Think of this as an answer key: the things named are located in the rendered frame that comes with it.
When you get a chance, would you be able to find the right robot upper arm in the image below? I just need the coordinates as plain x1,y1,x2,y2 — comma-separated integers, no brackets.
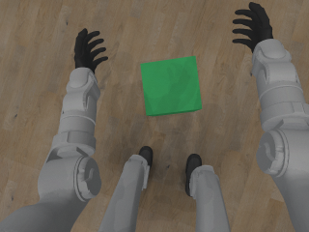
256,128,309,232

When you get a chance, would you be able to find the left robot upper arm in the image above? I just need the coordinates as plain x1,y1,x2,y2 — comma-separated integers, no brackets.
0,155,102,232

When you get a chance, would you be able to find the right robot hand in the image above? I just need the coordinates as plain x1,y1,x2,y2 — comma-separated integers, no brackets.
232,2,273,53

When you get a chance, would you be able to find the robot left forearm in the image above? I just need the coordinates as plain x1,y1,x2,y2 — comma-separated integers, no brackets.
38,67,100,193

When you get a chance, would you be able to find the robot right forearm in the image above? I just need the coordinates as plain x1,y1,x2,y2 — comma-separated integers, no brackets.
251,39,309,131

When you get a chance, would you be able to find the carton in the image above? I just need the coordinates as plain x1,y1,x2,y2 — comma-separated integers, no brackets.
140,55,202,117

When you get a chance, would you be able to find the right robot foot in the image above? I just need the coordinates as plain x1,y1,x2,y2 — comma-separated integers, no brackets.
185,154,202,197

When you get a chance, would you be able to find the left robot shin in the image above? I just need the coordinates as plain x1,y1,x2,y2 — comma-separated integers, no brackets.
123,155,148,169

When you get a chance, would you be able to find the left robot hand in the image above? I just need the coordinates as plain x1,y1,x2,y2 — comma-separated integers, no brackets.
73,28,108,74

